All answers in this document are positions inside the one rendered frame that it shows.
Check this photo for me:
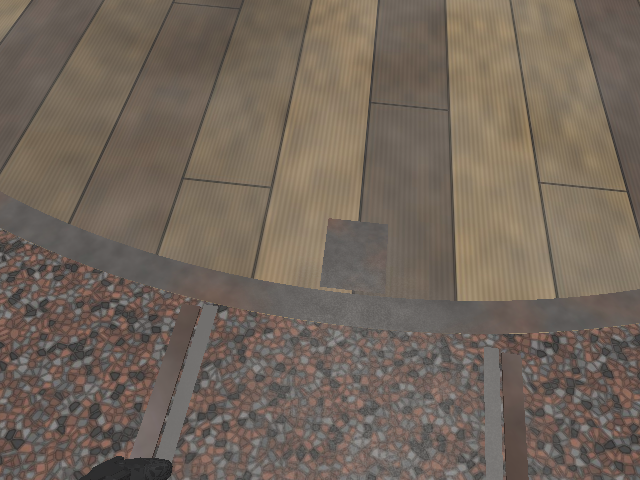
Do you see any robot left hand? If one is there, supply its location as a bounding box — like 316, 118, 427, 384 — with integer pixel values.
79, 456, 173, 480

